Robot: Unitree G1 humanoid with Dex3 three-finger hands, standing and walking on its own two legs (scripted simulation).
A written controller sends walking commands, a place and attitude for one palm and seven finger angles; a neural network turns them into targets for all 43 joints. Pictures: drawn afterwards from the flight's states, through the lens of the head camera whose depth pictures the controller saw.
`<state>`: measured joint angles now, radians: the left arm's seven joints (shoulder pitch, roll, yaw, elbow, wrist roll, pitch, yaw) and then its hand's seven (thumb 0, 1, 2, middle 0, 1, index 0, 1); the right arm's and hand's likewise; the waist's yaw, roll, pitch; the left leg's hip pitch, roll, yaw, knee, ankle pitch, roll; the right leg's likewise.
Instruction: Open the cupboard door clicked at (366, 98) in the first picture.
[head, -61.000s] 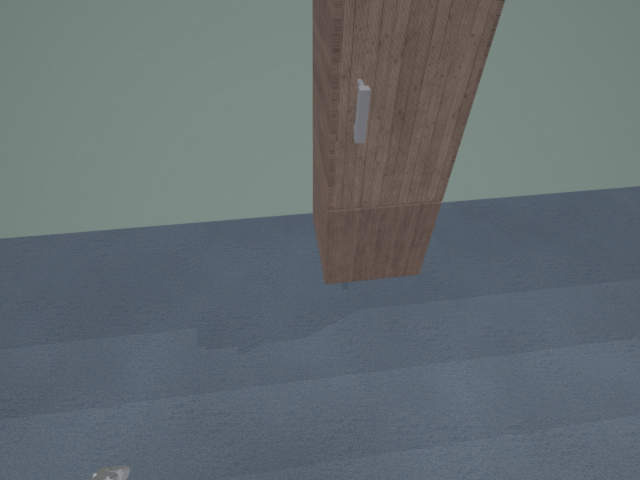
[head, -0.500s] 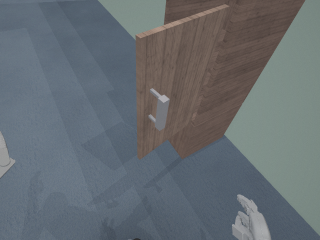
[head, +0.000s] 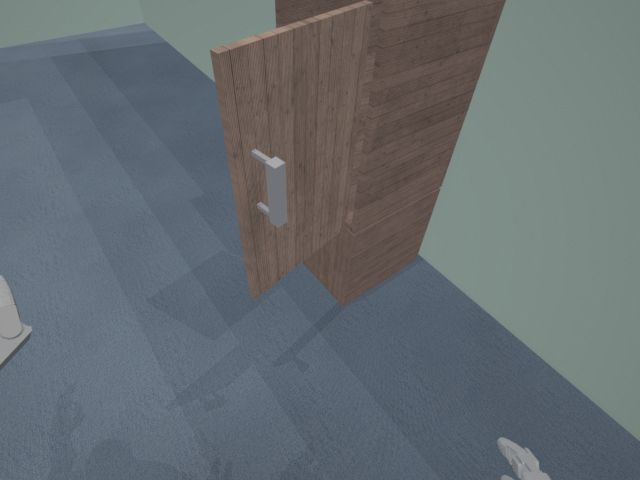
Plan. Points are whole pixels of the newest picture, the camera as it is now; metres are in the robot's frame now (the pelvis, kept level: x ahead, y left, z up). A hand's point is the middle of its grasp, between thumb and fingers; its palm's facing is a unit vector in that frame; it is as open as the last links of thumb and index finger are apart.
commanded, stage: stop stepping back and stand still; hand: left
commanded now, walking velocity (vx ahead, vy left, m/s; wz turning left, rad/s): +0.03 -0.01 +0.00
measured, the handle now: (268, 188) +0.60 +0.12 +0.01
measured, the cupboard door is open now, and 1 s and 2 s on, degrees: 100 100 100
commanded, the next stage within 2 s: let the arm hang, fingers relaxed in 1.10 s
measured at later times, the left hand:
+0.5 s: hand out of the picture +0.16 +0.29 +0.15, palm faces +0.48 -0.78 -0.41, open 7.5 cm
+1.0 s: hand out of the picture +0.12 +0.29 +0.16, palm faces +0.43 -0.78 -0.45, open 7.4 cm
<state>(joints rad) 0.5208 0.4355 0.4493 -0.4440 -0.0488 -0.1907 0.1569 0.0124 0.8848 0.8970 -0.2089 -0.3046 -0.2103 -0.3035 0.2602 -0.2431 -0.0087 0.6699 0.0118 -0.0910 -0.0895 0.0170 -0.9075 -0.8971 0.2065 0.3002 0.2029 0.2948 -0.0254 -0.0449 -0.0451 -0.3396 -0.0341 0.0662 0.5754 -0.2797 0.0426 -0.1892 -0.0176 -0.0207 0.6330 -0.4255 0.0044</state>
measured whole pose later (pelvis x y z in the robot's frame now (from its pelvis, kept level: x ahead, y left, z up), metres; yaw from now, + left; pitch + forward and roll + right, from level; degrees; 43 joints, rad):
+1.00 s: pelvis -0.07 +0.03 +0.01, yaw +2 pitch +0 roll -1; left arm 0.55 0.37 0.38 -0.45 -0.03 -0.18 0.15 0.02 0.89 0.90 -0.21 -0.30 -0.21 -0.30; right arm 0.23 -0.20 0.02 0.63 -0.01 -0.12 -0.09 0.02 -0.91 -0.90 0.21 0.30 0.20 0.29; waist 0.00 0.00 0.03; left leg -0.28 0.03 0.08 0.45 -0.17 0.02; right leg -0.17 -0.02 -0.06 0.43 -0.25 0.01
